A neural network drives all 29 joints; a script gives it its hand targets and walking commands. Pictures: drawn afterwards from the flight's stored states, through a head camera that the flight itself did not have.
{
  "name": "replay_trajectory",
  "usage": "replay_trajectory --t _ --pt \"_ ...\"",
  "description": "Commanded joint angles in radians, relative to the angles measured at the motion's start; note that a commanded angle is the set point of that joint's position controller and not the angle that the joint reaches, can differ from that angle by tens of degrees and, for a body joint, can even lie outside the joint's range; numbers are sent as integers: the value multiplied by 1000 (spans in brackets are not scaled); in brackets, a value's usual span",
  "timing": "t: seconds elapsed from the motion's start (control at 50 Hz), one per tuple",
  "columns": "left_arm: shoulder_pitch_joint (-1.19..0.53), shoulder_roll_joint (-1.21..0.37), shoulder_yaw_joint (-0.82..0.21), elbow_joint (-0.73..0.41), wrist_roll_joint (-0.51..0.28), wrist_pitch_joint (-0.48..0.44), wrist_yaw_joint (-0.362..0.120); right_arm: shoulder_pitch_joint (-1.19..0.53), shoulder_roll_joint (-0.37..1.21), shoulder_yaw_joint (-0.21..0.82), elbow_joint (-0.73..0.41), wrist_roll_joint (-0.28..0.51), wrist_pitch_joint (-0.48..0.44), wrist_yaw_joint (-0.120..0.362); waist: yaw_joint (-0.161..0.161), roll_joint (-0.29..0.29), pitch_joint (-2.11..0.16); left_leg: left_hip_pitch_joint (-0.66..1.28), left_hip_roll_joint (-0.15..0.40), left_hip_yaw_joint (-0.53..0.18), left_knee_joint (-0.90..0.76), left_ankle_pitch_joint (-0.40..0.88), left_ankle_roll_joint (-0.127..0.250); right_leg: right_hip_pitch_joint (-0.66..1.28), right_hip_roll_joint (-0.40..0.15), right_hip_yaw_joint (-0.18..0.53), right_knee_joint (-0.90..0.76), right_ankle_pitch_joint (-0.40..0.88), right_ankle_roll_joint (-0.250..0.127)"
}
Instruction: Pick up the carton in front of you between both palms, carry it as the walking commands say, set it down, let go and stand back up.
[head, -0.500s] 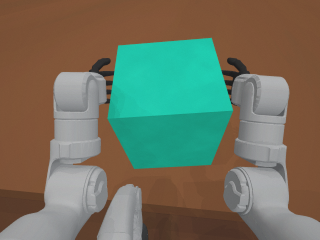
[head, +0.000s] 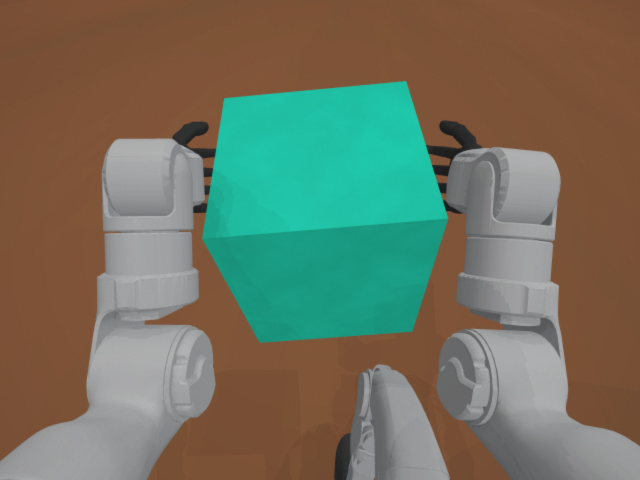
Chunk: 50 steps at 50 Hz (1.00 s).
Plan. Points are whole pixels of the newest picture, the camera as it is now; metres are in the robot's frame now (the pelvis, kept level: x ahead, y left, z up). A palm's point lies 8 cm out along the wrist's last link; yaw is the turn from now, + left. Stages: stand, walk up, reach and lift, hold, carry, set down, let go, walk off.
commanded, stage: carry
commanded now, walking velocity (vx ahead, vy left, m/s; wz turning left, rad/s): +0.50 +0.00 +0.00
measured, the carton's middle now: (325, 224) +0.40 -0.01 +0.11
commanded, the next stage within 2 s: none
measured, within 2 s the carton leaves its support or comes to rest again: neither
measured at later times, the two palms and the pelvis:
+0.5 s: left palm out of the picture +0.68 +0.13 +0.31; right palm out of the picture +0.70 -0.16 +0.31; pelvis +0.31 -0.03 +0.11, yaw +1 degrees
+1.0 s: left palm out of the picture +0.94 +0.14 +0.23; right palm out of the picture +0.94 -0.15 +0.24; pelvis +0.60 -0.01 +0.13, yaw -1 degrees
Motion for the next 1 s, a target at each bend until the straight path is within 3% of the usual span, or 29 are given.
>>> replay_trajectory --t 0.0,0.02,0.04,0.06,0.08,0.1,0.12,0.14,0.16,0.2,0.24,0.28,0.3,0.36,0.42,0.5,0.52,0.54,0.56,0.58,0.6,0.62,0.66,0.68,0.72,0.78,0.82,0.88,0.98 --pt "-759 -1097 -514 7 -470 -53 -188 -656 1072 439 82 440 44 345 50 265 -352 -34 72 55 -101 1011 155 508 92 -170 -401 178 -27" --pt "-753 -1123 -506 20 -482 -58 -191 -640 1069 427 104 423 41 345 86 318 -402 47 85 70 7 1356 136 587 148 -200 -477 171 -31" --pt "-753 -1140 -490 33 -495 -63 -198 -619 1064 410 121 401 33 345 132 352 -465 118 94 68 176 1507 104 691 183 -200 -574 171 -20" --pt "-769 -1176 -499 27 -517 -74 -207 -606 1054 395 127 386 24 343 213 367 -535 111 73 76 445 1549 64 881 213 -150 -773 205 1" --pt "-801 -1197 -510 -14 -542 -88 -220 -616 1043 392 106 371 9 339 252 278 -602 -72 44 -2 719 1086 36 1148 157 47 -901 160 2" --pt "-857 -1194 -523 -52 -566 -107 -233 -578 1072 374 100 344 -2 337 152 -260 -731 -477 -191 -66 1155 36 -35 1394 -221 778 -1092 375 -176" --pt "-856 -1242 -527 -52 -593 -110 -244 -602 1030 366 96 322 -6 323 147 -227 -805 -495 -192 -299 1428 17 11 1374 -190 855 -1126 490 -219" --pt "-914 -1232 -527 -119 -617 -122 -256 -637 1051 379 52 334 -11 314 132 -153 -742 -588 -168 -300 1514 32 34 1351 -165 741 -1046 450 -207" --pt "-935 -1248 -576 -202 -632 -128 -250 -596 1047 391 7 328 -10 301 113 -72 -653 -654 -128 -275 1505 22 46 1273 -159 667 -1027 401 -158" --pt "-953 -1266 -573 -238 -640 -125 -248 -718 1074 447 -113 357 -8 280 118 -103 -579 -748 -93 -253 1483 -28 42 1260 -141 571 -1047 265 -132" --pt "-884 -1247 -569 -250 -614 -116 -235 -696 1071 497 -152 370 -3 261 158 -81 -560 -876 -91 -199 1430 -97 60 1383 -137 520 -1060 222 -128" --pt "-835 -1210 -568 -274 -585 -106 -223 -660 1069 542 -161 375 0 256 160 -30 -561 -881 -69 -184 1199 -215 48 1409 -152 467 -1065 318 -134" --pt "-817 -1199 -576 -287 -576 -100 -220 -638 1069 562 -165 389 2 256 163 -24 -573 -859 -60 -169 1093 -199 46 1412 -154 426 -1055 389 -130" --pt "-754 -1125 -570 -252 -532 -77 -221 -603 1057 589 -154 396 17 255 134 -118 -549 -863 -21 -128 919 -82 34 1397 -162 331 -1107 497 -150" --pt "-703 -1088 -561 -154 -501 -59 -236 -610 1057 599 -106 404 31 267 121 -132 -493 -723 -7 -93 629 83 12 1284 -120 207 -1171 466 -113" --pt "-689 -1065 -522 -38 -479 -55 -248 -627 1077 570 10 427 35 295 114 -144 -404 -543 -76 23 369 158 14 1220 -79 101 -1158 550 -47" --pt "-687 -1060 -507 -13 -474 -58 -247 -626 1085 554 44 432 33 303 104 -147 -386 -495 -96 43 318 162 22 1214 -78 90 -1125 602 -27" --pt "-682 -1060 -489 13 -468 -61 -245 -616 1087 533 82 434 30 310 72 -134 -386 -399 -122 69 239 201 28 1197 -73 60 -1056 698 4" --pt "-672 -1057 -467 42 -461 -64 -244 -596 1083 506 127 433 25 315 42 -91 -424 -223 -130 73 180 214 33 1149 -45 9 -934 732 47" --pt "-668 -1051 -447 72 -454 -68 -244 -569 1082 477 167 429 17 321 0 -18 -480 -9 -19 -68 177 183 54 1011 -28 -15 -768 557 99" --pt "-665 -1067 -427 99 -453 -71 -244 -575 1055 444 189 416 8 323 8 212 -539 191 231 -510 137 181 167 745 69 -1 -511 262 147" --pt "-696 -1069 -411 112 -440 -75 -243 -579 1072 423 208 411 -4 323 2 347 -504 284 276 -712 51 228 243 505 171 63 -372 -83 137" --pt "-712 -1126 -412 112 -453 -90 -242 -607 1117 423 147 428 -22 333 10 138 -456 216 259 -580 82 201 220 421 79 129 -283 -46 106" --pt "-711 -1153 -416 100 -461 -98 -243 -643 1140 433 99 446 -32 338 14 85 -427 142 236 -497 61 191 182 441 42 143 -341 22 104" --pt "-716 -1194 -427 53 -479 -115 -238 -695 1179 463 15 474 -47 338 26 122 -428 69 200 -372 -1 147 131 516 18 128 -464 104 116" --pt "-669 -1240 -463 12 -487 -134 -224 -634 1206 493 -30 471 -63 331 34 168 -441 96 180 -265 -67 146 136 547 14 90 -647 155 148" --pt "-592 -1265 -486 11 -479 -145 -225 -552 1224 509 -33 448 -72 329 35 148 -434 142 165 -210 -80 229 136 561 13 62 -810 197 164" --pt "-485 -1302 -532 -13 -473 -162 -237 -435 1237 542 -60 415 -86 332 29 155 -427 218 136 -123 -49 440 105 599 42 3 -994 288 154" --pt "-355 -1307 -636 -191 -472 -179 -253 -239 1232 637 -190 380 -101 329 22 189 -403 254 109 -39 69 581 71 748 87 -74 -1213 384 124"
